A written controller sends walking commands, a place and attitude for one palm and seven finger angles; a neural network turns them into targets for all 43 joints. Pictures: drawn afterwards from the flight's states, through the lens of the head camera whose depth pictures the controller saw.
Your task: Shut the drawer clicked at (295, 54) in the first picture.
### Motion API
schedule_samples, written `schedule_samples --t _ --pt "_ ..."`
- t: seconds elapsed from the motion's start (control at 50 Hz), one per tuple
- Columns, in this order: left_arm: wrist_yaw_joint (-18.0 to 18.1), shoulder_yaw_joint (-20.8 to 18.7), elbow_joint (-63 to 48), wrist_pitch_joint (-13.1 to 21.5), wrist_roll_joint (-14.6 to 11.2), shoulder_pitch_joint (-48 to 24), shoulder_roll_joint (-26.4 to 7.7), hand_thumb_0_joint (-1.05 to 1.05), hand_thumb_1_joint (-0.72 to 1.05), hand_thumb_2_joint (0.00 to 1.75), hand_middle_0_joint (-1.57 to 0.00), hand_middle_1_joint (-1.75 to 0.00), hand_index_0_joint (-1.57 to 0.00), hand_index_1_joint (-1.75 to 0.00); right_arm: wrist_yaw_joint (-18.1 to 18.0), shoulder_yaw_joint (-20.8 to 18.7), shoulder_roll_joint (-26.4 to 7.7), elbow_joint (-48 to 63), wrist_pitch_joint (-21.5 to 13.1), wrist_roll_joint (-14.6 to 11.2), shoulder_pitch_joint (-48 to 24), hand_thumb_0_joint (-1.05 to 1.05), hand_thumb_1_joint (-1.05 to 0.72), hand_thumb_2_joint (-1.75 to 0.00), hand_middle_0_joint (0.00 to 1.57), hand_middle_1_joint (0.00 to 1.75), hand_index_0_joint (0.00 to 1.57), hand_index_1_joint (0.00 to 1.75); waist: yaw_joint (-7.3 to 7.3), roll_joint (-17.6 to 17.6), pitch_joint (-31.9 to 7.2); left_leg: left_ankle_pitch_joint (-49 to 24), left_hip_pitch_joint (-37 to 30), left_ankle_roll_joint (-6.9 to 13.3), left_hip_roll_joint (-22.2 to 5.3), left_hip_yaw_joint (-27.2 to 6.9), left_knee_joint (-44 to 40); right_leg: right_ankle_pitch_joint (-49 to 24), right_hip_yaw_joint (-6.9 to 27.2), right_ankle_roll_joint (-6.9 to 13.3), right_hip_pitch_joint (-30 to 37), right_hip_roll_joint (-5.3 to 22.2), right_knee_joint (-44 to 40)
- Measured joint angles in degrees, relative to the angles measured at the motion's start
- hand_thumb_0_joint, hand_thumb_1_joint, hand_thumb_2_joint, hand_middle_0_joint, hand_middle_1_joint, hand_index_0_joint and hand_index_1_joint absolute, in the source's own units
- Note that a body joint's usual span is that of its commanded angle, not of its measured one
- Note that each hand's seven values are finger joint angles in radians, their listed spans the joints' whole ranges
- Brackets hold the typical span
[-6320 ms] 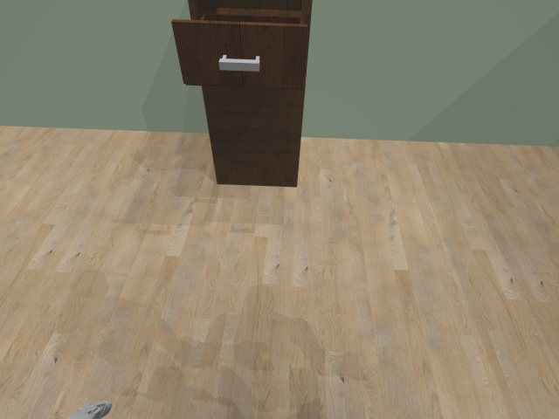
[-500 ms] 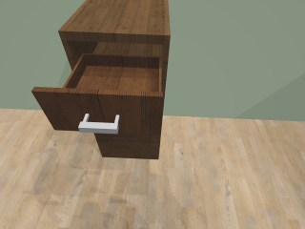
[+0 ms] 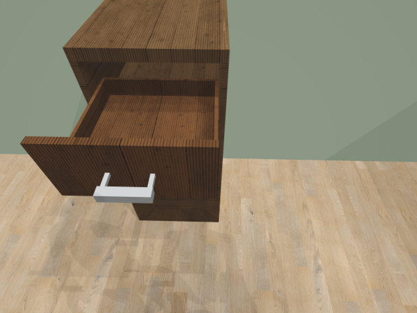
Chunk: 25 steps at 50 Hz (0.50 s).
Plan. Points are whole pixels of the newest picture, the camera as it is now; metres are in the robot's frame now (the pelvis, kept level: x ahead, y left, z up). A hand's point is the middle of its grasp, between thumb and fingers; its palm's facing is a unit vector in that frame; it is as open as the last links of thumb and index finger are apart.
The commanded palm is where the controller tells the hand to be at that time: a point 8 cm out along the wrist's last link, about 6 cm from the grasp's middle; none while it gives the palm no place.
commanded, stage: shuffle to correct the standing spot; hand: left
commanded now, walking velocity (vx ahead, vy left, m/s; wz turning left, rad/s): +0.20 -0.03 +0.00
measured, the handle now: (127, 186) +0.35 +0.19 +0.04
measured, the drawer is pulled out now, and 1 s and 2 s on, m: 0.30 0.30 0.30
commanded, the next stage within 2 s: come to a stop and stand still in 0.04 s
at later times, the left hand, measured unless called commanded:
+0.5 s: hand out of the picture +0.14 +0.19 -0.16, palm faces +0.05 -0.96 -0.26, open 7.3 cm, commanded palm none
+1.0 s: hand out of the picture +0.10 +0.20 -0.17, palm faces +0.09 -0.98 -0.19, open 7.3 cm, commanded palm none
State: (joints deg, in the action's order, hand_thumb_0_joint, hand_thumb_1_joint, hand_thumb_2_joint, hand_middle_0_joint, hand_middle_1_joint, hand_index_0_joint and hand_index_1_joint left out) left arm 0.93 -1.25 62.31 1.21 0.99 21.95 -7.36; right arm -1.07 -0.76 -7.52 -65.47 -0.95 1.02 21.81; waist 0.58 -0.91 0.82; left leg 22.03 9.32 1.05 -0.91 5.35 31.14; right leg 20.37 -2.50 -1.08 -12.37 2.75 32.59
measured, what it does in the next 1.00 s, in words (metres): steps on the spot: right foot, then left foot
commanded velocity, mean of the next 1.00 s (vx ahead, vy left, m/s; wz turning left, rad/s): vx -0.01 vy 0.00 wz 0.00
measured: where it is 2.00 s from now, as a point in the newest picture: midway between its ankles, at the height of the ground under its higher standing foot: outside the picture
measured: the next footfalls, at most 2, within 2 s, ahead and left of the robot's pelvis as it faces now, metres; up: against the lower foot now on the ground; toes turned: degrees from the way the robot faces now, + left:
right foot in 0.52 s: +0.20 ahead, -0.12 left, +0.00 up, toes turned -2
left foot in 0.94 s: +0.06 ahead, +0.10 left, +0.00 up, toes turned +3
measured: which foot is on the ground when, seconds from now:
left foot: down 0.00-0.52, up 0.54-0.92, down 0.94-1.00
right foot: down 0.00-0.16, up 0.18-0.50, down 0.52-0.94, up 0.96-1.00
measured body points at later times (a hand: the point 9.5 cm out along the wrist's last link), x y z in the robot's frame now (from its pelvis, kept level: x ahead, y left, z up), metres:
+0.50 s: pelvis +0.09 -0.01 +0.00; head +0.15 -0.02 +0.45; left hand +0.14 +0.24 -0.14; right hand +0.05 -0.21 -0.16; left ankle -0.01 +0.09 -0.73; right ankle +0.15 -0.12 -0.72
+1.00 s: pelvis +0.04 +0.01 +0.00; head +0.05 +0.03 +0.45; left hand +0.10 +0.25 -0.16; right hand +0.09 -0.24 -0.13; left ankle +0.01 +0.11 -0.73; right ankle +0.14 -0.12 -0.71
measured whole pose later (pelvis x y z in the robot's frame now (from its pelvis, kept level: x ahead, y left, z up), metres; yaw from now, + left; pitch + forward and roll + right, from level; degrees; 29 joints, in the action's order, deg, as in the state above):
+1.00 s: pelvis +0.04 +0.01 +0.00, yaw +2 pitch -1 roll +0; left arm 1.7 -3.3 55.1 -3.9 1.1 10.6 -12.1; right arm -0.4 -2.1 -9.6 -57.0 1.7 2.1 13.2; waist 0.1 3.5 2.6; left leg 18.7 11.1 1.5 0.2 2.4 30.6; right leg 19.4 -1.3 -0.9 -26.3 1.2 39.7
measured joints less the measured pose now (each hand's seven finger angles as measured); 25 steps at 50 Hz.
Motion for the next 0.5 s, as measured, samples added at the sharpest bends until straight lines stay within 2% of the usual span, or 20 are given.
schedule_samples --t 0.1,0.14,0.16,0.18,0.24,0.3,0.42,0.46,0.5 --pt "0.6 -0.6 -0.5 1.5 0.1 -0.9 0.7 0.00 0.91 0.90 -0.19 -0.30 -0.20 -0.29 0.0 -0.2 0.2 0.4 0.2 -0.1 -2.4 0.01 -0.90 -0.90 0.19 0.30 0.20 0.30 -0.79 0.3 1.0 4.2 4.0 0.2 -0.7 0.3 8.3 2.2 -1.8 0.1 2.0 -0.1 0.2" --pt "0.7 -0.7 -0.5 1.3 0.2 -0.6 0.9 0.00 0.91 0.90 -0.20 -0.30 -0.20 -0.29 0.1 -0.4 -0.1 1.2 -0.1 -0.2 -4.1 0.01 -0.90 -0.90 0.19 0.30 0.20 0.30 -1.30 1.1 1.6 2.3 4.3 0.4 -0.5 1.1 5.7 3.1 -1.7 -0.3 2.9 0.1 0.6" --pt "0.7 -0.8 -0.1 0.9 0.1 -0.3 0.8 0.00 0.91 0.90 -0.20 -0.30 -0.20 -0.29 0.0 -0.4 0.0 1.6 -0.6 -0.1 -5.0 0.01 -0.90 -0.90 0.19 0.30 0.20 0.30 -1.52 2.2 1.8 0.4 3.4 1.4 0.0 2.1 4.8 4.0 -0.9 -0.1 2.7 0.7 2.3" --pt "0.7 -0.8 0.5 0.2 -0.1 0.0 0.8 0.00 0.91 0.90 -0.20 -0.30 -0.20 -0.29 -0.3 -0.5 -0.1 2.0 -1.3 0.3 -5.6 0.01 -0.91 -0.90 0.19 0.30 0.20 0.30 -1.45 3.0 1.7 0.6 2.5 2.0 0.4 2.9 4.6 4.6 -0.5 0.4 1.4 1.1 6.3" --pt "1.0 -0.6 1.8 -1.9 0.0 -0.7 0.9 0.00 0.91 0.90 -0.20 -0.30 -0.20 -0.29 -1.1 -0.2 -0.6 3.8 -2.6 0.9 -5.1 0.01 -0.92 -0.90 0.19 0.30 0.20 0.30 0.05 2.5 0.7 2.1 -0.2 2.1 0.3 3.2 2.5 8.9 0.2 1.4 -4.6 -0.5 21.7" --pt "1.0 -0.9 0.5 -2.3 -0.1 -3.6 0.2 0.00 0.91 0.90 -0.20 -0.30 -0.20 -0.29 -1.8 0.6 -0.1 4.2 -2.5 1.0 -3.6 0.01 -0.91 -0.90 0.19 0.30 0.20 0.30 0.88 1.9 0.9 0.4 -2.5 1.9 0.6 2.0 -1.9 7.1 -0.4 1.1 -9.6 -0.8 27.2" --pt "1.1 -1.8 -3.8 -2.8 -0.2 -9.0 -2.9 0.02 0.94 0.90 -0.19 -0.30 -0.20 -0.29 -2.0 1.0 1.9 3.0 0.0 0.8 -2.7 0.01 -0.91 -0.90 0.19 0.30 0.20 0.30 0.47 1.1 4.2 -1.1 -5.4 0.7 0.3 0.8 -6.3 -0.6 -0.5 0.8 -13.8 -0.7 19.0" --pt "0.9 -1.9 -5.3 -2.8 -0.2 -10.4 -3.3 0.01 0.94 0.90 -0.19 -0.30 -0.20 -0.29 -1.9 0.4 2.0 3.0 0.7 0.8 -3.0 0.01 -0.91 -0.90 0.20 0.30 0.20 0.30 0.61 0.3 5.7 -0.4 -5.7 0.1 0.0 0.7 -5.7 -2.1 -0.9 1.2 -13.3 -0.8 13.8" --pt "0.7 -1.8 -6.7 -2.2 -0.2 -11.1 -3.5 0.01 0.93 0.90 -0.19 -0.30 -0.20 -0.29 -1.6 -0.3 1.7 3.2 1.3 0.6 -3.2 0.01 -0.90 -0.90 0.20 0.30 0.20 0.30 0.57 -0.5 6.9 1.1 -5.4 -0.6 -0.5 0.6 -3.2 -7.1 -1.5 1.7 -11.2 -1.0 6.3"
